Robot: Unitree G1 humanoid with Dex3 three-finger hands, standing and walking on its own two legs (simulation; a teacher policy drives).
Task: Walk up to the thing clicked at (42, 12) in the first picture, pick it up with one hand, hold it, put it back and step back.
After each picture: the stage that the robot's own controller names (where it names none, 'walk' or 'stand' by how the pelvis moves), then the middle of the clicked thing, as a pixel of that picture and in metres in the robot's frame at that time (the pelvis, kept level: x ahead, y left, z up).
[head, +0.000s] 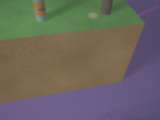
stand; (38, 1) +0.94 +0.27 +0.02
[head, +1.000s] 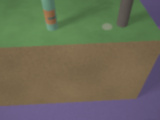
walk; (49, 9) +0.86 +0.24 +0.03
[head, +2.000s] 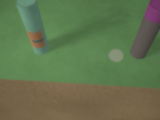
stand; (35, 28) +0.56 +0.23 +0.05
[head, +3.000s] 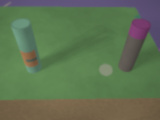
stand; (28, 48) +0.53 +0.24 +0.03
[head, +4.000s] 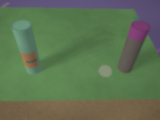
stand; (28, 49) +0.53 +0.23 +0.02
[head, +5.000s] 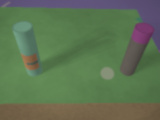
stand; (29, 51) +0.51 +0.23 +0.02
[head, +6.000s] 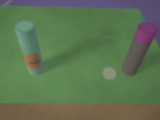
stand; (31, 51) +0.51 +0.22 +0.02
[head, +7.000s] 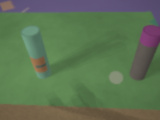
rise first; (38, 54) +0.51 +0.23 +0.03
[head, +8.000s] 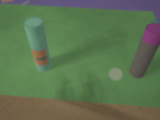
go down; (39, 47) +0.53 +0.22 +0.03
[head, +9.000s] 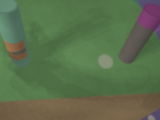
go down; (14, 37) +0.50 +0.21 +0.07
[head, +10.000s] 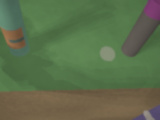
close in; (12, 25) +0.51 +0.21 +0.09
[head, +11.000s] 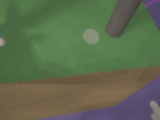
close; out of the picture +0.53 +0.23 +0.12
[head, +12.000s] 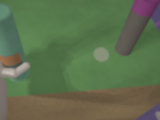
lift; (9, 49) +0.42 +0.19 +0.11
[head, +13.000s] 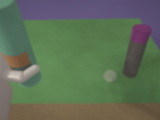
lift; (17, 48) +0.31 +0.17 +0.25
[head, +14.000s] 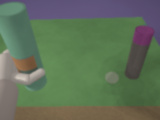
hold; (25, 53) +0.33 +0.16 +0.22
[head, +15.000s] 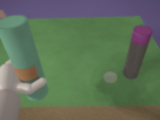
hold; (27, 63) +0.32 +0.16 +0.19
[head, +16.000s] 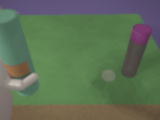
crouch; (17, 59) +0.33 +0.19 +0.20
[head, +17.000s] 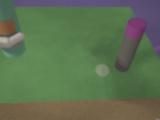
crouch; (3, 17) +0.44 +0.21 +0.24
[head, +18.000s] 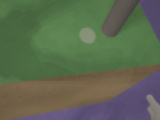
lower; out of the picture +0.52 +0.24 +0.10
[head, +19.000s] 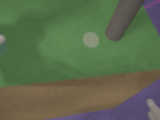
lower; out of the picture +0.50 +0.22 +0.11
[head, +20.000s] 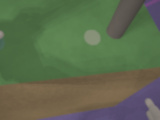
lower; out of the picture +0.51 +0.23 +0.12
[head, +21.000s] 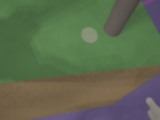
lower; out of the picture +0.52 +0.23 +0.12
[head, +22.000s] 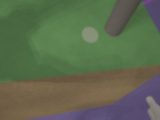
loosen; out of the picture +0.52 +0.24 +0.12
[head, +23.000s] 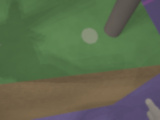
withdraw; out of the picture +0.51 +0.24 +0.12
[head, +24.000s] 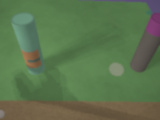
sink last; (30, 47) +0.48 +0.21 +0.07
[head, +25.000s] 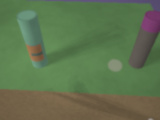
stand; (34, 42) +0.53 +0.24 +0.06
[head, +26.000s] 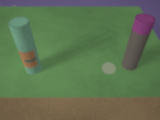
stand; (27, 48) +0.51 +0.23 +0.06
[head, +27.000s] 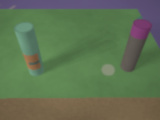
stand; (31, 51) +0.53 +0.23 +0.02
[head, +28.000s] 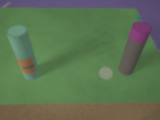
stand; (25, 55) +0.49 +0.24 +0.02
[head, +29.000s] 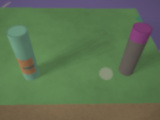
stand; (25, 55) +0.49 +0.24 +0.02
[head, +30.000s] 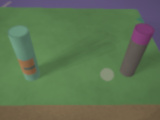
stand; (26, 56) +0.49 +0.24 +0.02
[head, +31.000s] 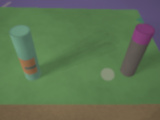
walk; (27, 55) +0.49 +0.23 +0.02
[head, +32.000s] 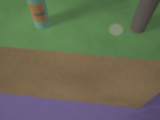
walk; (36, 1) +0.67 +0.21 +0.05
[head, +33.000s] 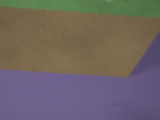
walk; out of the picture +0.95 +0.19 +0.06
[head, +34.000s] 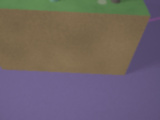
stand; out of the picture +1.13 +0.21 +0.04
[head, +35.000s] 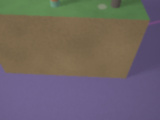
stand; out of the picture +1.13 +0.21 +0.02
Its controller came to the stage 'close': yes
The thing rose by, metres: 0.22
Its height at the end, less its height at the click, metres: +0.00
